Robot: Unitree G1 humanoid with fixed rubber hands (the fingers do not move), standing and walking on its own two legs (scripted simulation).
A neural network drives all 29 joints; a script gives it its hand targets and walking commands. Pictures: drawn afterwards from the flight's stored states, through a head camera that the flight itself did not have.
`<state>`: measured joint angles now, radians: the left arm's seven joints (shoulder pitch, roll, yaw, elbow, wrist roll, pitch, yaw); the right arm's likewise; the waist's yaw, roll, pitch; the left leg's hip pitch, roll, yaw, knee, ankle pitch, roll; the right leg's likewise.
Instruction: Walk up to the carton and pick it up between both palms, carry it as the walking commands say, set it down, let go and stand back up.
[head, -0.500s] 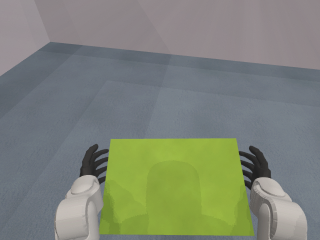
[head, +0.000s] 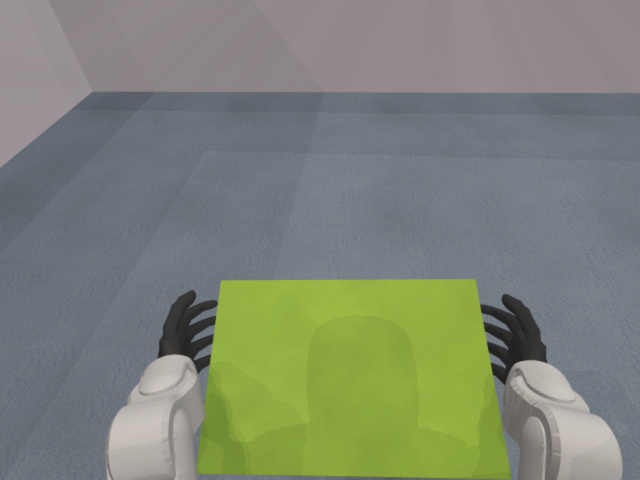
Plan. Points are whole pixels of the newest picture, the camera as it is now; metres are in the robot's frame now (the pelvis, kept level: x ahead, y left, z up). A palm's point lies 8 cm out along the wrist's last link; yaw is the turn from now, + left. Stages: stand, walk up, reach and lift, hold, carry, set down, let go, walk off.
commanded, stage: carry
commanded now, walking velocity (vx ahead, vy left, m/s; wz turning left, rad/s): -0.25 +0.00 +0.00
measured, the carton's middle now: (346, 378) +0.26 -0.01 +0.01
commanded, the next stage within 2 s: none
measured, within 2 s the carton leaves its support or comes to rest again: neither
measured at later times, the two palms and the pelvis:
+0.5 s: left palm out of the picture +0.05 +0.16 +0.09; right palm out of the picture +0.04 -0.20 +0.08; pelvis -0.20 -0.02 -0.01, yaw +0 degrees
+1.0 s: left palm out of the picture -0.16 +0.18 +0.10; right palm out of the picture -0.14 -0.18 +0.10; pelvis -0.39 -0.01 +0.00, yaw +2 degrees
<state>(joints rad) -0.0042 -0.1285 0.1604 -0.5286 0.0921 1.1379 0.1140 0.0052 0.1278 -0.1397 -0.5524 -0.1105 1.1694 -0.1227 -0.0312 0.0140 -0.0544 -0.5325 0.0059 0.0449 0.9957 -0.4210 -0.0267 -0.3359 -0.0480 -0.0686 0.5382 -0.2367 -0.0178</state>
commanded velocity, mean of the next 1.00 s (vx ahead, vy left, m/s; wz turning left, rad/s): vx -0.25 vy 0.00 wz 0.00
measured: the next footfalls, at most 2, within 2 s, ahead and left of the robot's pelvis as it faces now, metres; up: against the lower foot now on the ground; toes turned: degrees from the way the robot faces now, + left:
left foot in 0.14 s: -0.03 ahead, +0.12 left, +0.00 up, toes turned +6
right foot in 0.46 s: -0.18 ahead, -0.14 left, +0.00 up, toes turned -5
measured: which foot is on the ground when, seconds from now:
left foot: up 0.00-0.12, down 0.14-0.48, up 0.50-0.76, down 0.78-1.00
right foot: down 0.00-0.14, up 0.16-0.44, down 0.46-0.80, up 0.82-1.00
